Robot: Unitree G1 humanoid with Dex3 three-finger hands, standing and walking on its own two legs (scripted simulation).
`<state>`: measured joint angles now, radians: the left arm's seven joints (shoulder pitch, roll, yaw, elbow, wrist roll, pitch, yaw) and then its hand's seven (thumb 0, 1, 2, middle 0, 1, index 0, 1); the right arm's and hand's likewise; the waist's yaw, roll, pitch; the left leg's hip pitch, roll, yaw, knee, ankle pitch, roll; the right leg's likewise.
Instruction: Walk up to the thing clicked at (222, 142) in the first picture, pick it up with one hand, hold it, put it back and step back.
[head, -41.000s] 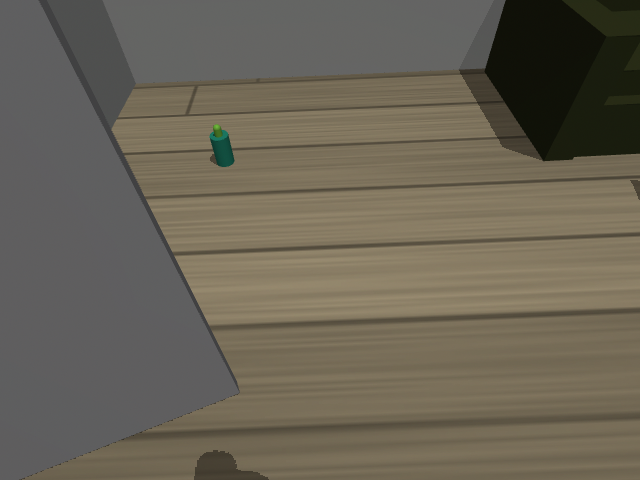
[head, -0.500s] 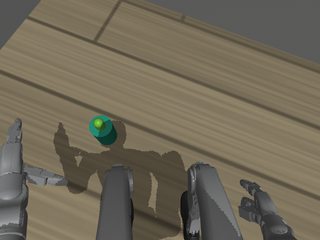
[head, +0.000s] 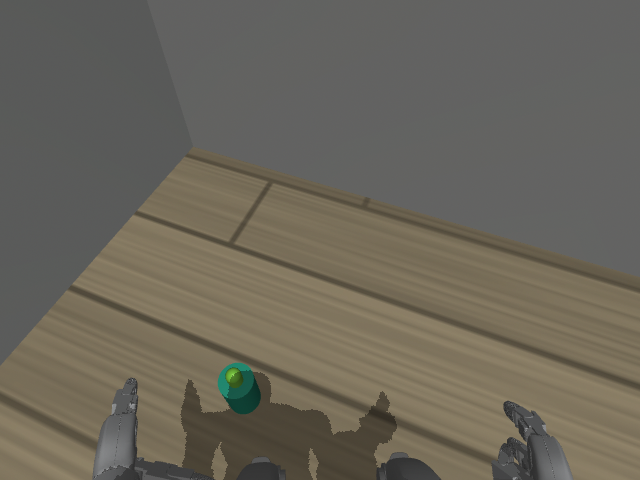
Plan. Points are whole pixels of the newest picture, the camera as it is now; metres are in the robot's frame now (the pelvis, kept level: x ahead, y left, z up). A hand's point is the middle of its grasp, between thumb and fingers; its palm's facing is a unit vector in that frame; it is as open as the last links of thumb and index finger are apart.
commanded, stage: home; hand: left
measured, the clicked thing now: (239, 386) +0.42 +0.21 -0.58
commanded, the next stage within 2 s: stand in 1.82 s
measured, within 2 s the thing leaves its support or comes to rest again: neither
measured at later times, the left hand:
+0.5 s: hand (170, 472) +0.17 +0.18 -0.03, palm faces +0.12 -0.95 -0.29, open 17.5 cm
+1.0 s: hand (178, 467) +0.17 +0.18 -0.03, palm faces +0.11 -0.95 -0.29, open 17.4 cm
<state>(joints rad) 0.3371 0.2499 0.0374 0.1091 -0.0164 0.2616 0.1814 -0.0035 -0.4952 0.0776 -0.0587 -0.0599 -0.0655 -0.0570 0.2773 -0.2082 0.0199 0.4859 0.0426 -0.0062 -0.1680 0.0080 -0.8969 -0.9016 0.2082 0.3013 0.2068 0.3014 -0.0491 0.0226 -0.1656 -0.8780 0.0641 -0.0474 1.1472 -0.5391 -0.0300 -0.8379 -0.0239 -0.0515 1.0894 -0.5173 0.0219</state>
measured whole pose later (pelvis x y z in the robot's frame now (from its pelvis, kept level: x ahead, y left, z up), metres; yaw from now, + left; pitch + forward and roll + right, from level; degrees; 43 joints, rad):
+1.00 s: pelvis +0.01 -0.01 +0.03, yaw +1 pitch +8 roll -2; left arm 0.47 0.20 -0.01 0.00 -0.01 0.27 0.14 -0.01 -0.54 0.05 -0.05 -0.05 -0.06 -0.05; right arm 0.27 -0.21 0.02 0.51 0.01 -0.11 -0.18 0.01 -0.90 -0.90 0.21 0.30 0.21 0.30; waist -0.02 0.03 -0.10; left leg -0.63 0.06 -0.04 0.96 -0.48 -0.04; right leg -0.59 -0.02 -0.05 0.92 -0.46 0.02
